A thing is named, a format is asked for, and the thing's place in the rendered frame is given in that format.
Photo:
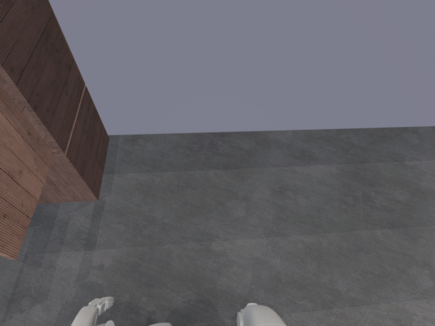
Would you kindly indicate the robot right thigh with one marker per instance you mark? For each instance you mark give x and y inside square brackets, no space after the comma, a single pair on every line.
[258,315]

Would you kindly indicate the cupboard door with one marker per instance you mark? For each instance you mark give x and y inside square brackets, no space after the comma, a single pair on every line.
[25,162]

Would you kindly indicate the left robot hand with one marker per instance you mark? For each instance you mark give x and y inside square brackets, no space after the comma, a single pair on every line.
[88,315]

